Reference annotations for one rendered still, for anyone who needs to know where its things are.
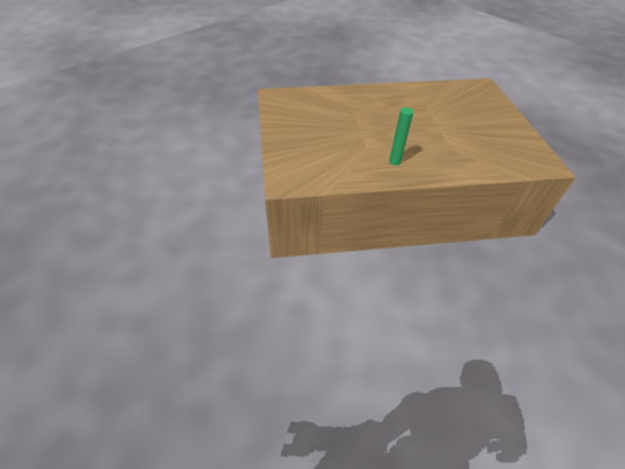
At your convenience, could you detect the can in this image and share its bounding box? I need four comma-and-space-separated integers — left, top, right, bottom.
390, 107, 414, 165

